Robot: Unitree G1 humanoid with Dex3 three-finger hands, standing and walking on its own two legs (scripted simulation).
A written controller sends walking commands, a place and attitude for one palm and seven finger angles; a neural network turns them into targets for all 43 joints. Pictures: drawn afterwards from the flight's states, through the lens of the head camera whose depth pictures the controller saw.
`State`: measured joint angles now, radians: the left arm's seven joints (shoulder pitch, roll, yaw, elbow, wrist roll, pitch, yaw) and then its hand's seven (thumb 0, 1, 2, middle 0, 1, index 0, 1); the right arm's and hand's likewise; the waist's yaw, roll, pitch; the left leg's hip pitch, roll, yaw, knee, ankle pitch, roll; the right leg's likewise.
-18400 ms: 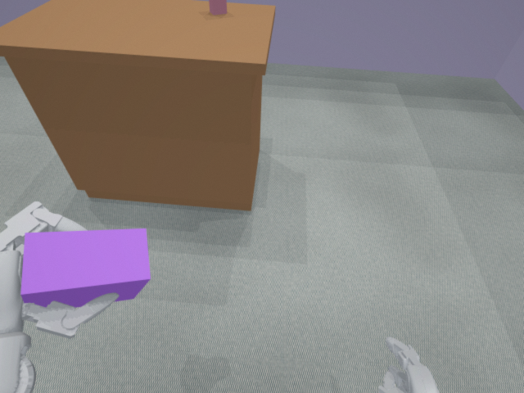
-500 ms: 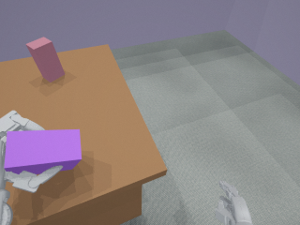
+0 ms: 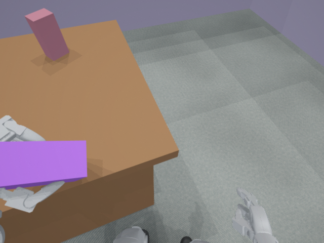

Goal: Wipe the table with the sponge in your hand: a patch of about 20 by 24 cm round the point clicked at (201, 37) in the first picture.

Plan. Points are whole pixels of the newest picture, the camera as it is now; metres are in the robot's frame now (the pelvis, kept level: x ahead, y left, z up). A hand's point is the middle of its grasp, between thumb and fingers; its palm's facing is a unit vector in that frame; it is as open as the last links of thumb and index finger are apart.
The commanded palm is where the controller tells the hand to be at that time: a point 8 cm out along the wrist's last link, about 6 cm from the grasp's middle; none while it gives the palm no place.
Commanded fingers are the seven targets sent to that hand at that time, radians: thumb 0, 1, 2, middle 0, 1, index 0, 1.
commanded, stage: come to a stop and stand still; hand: left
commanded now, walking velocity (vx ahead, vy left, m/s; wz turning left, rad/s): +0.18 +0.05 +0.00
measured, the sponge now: (56, 164) +0.22 +0.21 +0.14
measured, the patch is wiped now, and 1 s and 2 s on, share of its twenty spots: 0.00 0.00 0.00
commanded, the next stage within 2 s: look again from close up in 1.90 s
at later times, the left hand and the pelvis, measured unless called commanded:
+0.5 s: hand out of the picture +0.22 +0.29 +0.19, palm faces +0.43 -0.75 -0.51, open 9.9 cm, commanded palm +0.13 +0.30 +0.18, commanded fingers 0.00 0.10 1.30 -1.20 -1.60 -1.20 -1.60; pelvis -0.03 +0.02 +0.00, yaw +0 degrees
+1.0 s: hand (37, 127) +0.27 +0.26 +0.17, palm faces +0.31 -0.84 -0.44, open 9.9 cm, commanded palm +0.20 +0.29 +0.18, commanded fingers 0.00 0.10 1.30 -1.20 -1.60 -1.20 -1.60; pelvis +0.02 +0.03 +0.00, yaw -4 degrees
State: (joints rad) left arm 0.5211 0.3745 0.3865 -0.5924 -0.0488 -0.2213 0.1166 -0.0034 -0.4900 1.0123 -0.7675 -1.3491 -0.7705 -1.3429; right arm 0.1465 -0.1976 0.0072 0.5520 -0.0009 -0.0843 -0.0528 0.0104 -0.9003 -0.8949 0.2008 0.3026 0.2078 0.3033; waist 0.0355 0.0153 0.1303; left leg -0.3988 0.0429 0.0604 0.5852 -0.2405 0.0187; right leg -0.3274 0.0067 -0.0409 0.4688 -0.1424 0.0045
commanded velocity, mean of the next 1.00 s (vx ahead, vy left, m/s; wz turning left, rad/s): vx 0.03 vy -0.02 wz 0.00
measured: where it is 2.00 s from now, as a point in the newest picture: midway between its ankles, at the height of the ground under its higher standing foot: outside the picture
